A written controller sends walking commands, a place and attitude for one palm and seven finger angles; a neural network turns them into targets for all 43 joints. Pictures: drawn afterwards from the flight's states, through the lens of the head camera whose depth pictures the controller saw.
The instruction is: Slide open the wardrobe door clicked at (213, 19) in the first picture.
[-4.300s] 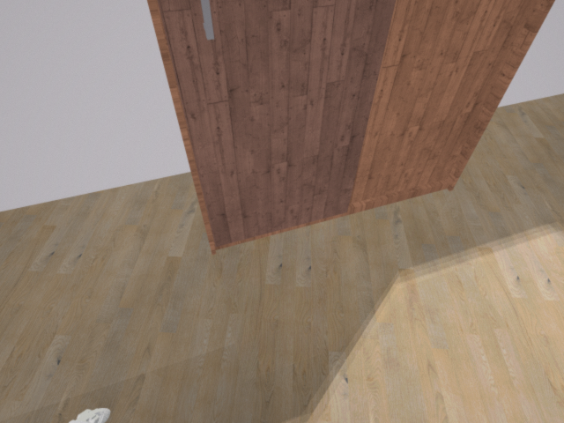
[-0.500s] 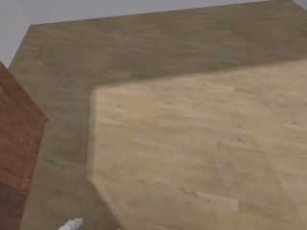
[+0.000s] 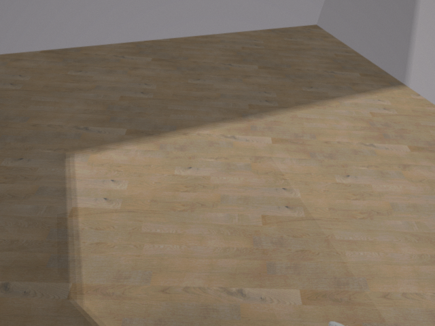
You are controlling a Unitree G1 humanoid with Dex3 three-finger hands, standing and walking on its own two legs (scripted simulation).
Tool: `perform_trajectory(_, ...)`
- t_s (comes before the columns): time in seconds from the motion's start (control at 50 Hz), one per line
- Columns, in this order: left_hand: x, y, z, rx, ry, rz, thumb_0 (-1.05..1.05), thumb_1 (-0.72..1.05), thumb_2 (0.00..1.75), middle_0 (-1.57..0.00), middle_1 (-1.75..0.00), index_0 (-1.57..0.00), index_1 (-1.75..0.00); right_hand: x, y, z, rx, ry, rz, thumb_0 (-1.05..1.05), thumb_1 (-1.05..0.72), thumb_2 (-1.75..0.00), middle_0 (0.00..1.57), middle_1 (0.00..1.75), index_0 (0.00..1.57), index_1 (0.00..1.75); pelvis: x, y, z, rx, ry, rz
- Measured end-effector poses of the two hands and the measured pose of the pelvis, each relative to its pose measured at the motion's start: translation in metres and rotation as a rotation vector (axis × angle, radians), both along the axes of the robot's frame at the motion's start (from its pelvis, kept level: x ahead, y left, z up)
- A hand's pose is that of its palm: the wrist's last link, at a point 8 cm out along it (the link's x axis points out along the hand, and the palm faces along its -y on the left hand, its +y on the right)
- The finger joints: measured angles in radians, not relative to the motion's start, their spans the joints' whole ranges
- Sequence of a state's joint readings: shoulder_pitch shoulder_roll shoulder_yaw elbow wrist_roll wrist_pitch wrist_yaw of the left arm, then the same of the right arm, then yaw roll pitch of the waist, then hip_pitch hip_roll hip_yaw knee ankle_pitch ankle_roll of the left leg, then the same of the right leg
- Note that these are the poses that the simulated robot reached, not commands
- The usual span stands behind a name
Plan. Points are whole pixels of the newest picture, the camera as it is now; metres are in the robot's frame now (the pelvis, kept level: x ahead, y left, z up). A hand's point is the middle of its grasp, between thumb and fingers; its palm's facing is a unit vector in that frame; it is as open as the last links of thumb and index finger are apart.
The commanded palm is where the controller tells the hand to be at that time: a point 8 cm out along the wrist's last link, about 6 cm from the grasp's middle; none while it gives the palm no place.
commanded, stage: walk to a spot facing it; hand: left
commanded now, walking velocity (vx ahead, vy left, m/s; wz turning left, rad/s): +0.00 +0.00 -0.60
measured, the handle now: out of the picture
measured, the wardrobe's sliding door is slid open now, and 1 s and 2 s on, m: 0.00 0.00 0.00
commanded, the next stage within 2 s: turn to face it in 0.06 s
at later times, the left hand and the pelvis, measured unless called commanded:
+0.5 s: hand (173, 282) +0.24 +0.11 -0.15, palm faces -0.10 -0.98 -0.17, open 7.4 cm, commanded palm none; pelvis +0.09 -0.03 +0.00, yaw -3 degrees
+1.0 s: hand out of the picture +0.12 +0.24 -0.16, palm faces +0.26 -0.93 -0.28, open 7.4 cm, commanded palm none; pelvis +0.10 +0.00 +0.01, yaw +12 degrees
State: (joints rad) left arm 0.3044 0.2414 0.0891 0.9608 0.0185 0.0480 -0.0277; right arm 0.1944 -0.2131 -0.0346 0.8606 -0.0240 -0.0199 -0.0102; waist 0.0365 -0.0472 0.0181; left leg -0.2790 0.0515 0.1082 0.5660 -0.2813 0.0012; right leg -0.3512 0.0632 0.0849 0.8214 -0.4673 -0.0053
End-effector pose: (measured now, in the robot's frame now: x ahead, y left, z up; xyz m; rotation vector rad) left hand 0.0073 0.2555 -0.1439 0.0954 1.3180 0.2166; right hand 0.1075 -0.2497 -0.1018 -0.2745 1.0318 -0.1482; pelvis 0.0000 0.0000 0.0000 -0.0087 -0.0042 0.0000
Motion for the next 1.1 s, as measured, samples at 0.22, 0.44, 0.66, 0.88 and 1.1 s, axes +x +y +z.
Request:
perform_trajectory(0.22,0.114,-0.003,0.013,0.002,-0.014,-0.194,0.01,0.91,0.9,-0.2,-0.3,-0.19,-0.3,-0.075,0.014,-0.01,0.054,0.236,-0.249,0.01,-0.9,-0.9,0.2,0.3,0.2,0.3,0.044,0.002,0.012,-0.015,0.006,-0.146)
perform_trajectory(0.44,0.226,-0.086,0.018,-0.003,-0.225,-0.295,0.0,0.91,0.9,-0.2,-0.3,-0.2,-0.3,-0.116,0.01,-0.044,0.168,0.506,-0.352,0.01,-0.9,-0.9,0.2,0.3,0.2,0.3,0.085,-0.03,-0.001,0.012,0.004,-0.084)
perform_trajectory(0.66,0.188,-0.046,-0.004,-0.027,-0.198,-0.092,0.0,0.91,0.9,-0.21,-0.3,-0.2,-0.3,0.009,0.001,-0.034,0.072,0.266,-0.146,0.01,-0.91,-0.9,0.2,0.3,0.2,0.3,0.09,-0.008,-0.009,-0.015,-0.006,0.052)
perform_trajectory(0.88,0.118,0.027,0.004,0.055,-0.07,0.08,0.0,0.91,0.9,-0.2,-0.3,-0.2,-0.3,0.074,0.016,-0.011,-0.009,0.171,0.025,0.0,-0.9,-0.9,0.2,0.3,0.2,0.3,0.092,0.011,0.002,-0.015,0.025,0.144)
perform_trajectory(1.1,0.085,0.013,0.025,0.114,-0.054,0.197,0.01,0.91,0.9,-0.2,-0.3,-0.19,-0.3,0.115,0.01,-0.019,0.033,0.177,0.154,0.01,-0.9,-0.9,0.2,0.3,0.2,0.3,0.097,-0.011,0.007,-0.005,0.034,0.273)
